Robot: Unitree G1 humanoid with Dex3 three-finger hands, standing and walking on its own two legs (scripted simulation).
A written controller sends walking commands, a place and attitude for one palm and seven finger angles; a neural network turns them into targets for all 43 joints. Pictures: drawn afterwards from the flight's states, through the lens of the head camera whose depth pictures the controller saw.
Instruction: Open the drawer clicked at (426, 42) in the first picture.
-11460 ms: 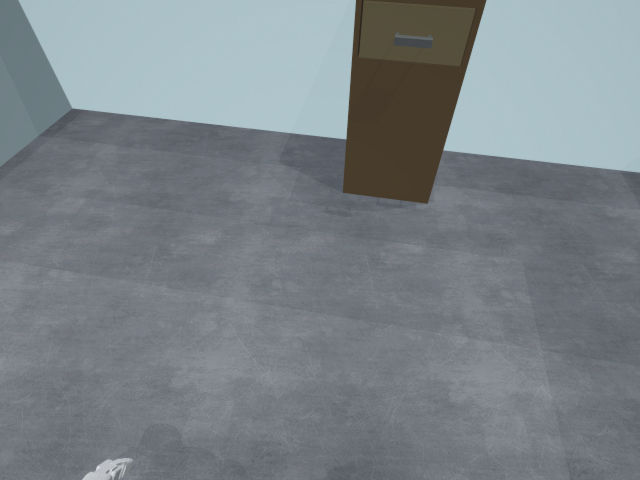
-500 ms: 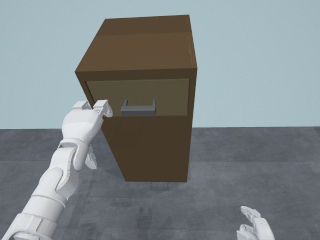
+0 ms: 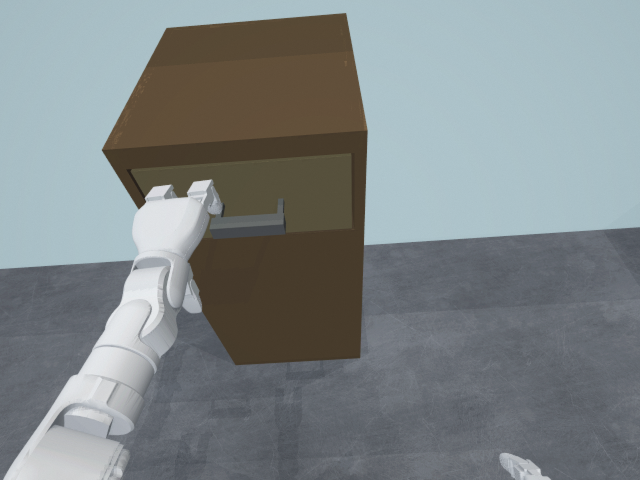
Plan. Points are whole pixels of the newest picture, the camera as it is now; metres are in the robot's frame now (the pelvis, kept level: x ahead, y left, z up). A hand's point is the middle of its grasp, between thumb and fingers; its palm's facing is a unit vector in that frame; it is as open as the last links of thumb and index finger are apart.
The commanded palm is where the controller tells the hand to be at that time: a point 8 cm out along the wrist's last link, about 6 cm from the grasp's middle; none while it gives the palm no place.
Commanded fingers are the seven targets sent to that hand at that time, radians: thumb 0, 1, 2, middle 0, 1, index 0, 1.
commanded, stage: move the hooked fingers above the handle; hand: left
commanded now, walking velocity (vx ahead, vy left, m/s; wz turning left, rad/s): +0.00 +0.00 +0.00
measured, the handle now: (249, 216) +0.53 +0.16 -0.02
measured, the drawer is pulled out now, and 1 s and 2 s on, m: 0.00 0.00 0.00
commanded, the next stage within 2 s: none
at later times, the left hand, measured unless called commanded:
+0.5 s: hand (211, 230) +0.44 +0.19 +0.05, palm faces -0.01 -0.02 -1.00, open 13.8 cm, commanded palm +0.42 +0.18 +0.10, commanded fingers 0.00 -0.50 0.30 -0.30 -1.20 -0.30 -1.20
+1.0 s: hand (224, 226) +0.46 +0.18 +0.04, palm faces -0.12 -0.04 -0.99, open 13.8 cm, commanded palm +0.45 +0.17 +0.10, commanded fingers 0.00 -0.50 0.30 -0.30 -1.20 -0.30 -1.20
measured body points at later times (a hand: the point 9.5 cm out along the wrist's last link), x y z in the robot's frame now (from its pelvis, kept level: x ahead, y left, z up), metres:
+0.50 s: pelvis +0.00 +0.01 -0.01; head +0.04 -0.01 +0.44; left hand +0.43 +0.19 +0.11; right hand +0.09 -0.24 -0.15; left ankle -0.01 +0.11 -0.73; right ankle -0.05 -0.09 -0.73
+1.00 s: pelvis -0.01 +0.01 -0.01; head +0.05 -0.01 +0.44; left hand +0.46 +0.18 +0.09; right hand -0.01 -0.25 -0.15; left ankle -0.01 +0.11 -0.73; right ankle -0.05 -0.09 -0.73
